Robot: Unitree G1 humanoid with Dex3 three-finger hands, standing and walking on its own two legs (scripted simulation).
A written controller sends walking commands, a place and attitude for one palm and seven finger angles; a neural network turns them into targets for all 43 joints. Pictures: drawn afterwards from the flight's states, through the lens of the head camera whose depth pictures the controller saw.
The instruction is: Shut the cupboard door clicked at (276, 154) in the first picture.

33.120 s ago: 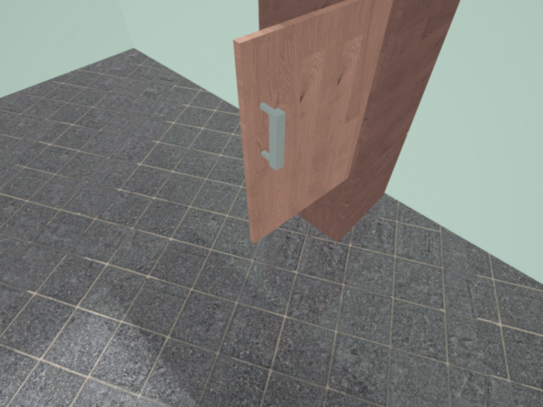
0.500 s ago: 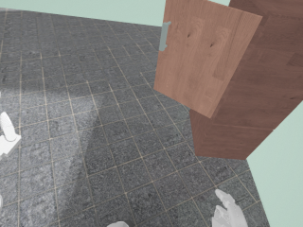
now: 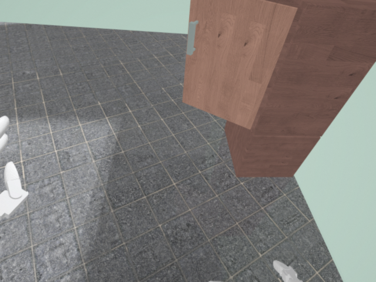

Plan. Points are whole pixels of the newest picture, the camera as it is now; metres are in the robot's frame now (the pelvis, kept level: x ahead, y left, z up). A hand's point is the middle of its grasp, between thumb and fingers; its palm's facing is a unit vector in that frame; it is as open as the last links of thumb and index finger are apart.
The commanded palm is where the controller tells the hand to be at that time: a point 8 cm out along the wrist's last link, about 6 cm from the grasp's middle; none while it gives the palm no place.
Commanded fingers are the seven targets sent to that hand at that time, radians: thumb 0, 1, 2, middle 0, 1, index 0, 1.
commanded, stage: stop stepping back and stand still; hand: left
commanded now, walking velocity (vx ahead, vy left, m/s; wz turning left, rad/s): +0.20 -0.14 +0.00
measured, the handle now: (193, 37) +1.10 -0.01 +0.06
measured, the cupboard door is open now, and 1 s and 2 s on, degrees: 58 58 58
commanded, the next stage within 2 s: let the arm hang, fingers relaxed in 0.88 s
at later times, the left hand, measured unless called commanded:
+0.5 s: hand (25, 165) +0.25 +0.27 +0.18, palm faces +0.44 -0.79 -0.43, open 7.4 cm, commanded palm +0.18 +0.31 +0.19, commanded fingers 0.00 0.90 0.90 -0.20 -0.30 -0.20 -0.30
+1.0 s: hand (38, 164) +0.27 +0.26 +0.16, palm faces +0.37 -0.80 -0.47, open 7.4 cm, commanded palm none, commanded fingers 0.00 0.90 0.90 -0.20 -0.30 -0.20 -0.30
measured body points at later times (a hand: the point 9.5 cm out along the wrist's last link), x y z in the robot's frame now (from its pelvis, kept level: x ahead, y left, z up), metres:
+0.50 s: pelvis +0.04 +0.01 +0.00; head +0.07 +0.04 +0.45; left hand +0.22 +0.31 +0.20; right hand +0.22 -0.23 -0.07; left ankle +0.07 +0.11 -0.73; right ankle +0.02 -0.11 -0.72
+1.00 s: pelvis +0.06 +0.01 +0.01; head +0.08 +0.02 +0.45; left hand +0.24 +0.30 +0.19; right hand +0.22 -0.24 -0.08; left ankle +0.07 +0.11 -0.73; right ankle +0.03 -0.11 -0.73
